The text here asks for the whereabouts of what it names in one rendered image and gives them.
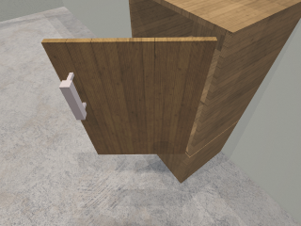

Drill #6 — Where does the cupboard door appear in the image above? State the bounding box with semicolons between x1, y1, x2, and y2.
41;37;217;155

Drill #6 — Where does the handle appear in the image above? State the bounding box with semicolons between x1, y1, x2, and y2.
59;73;87;121

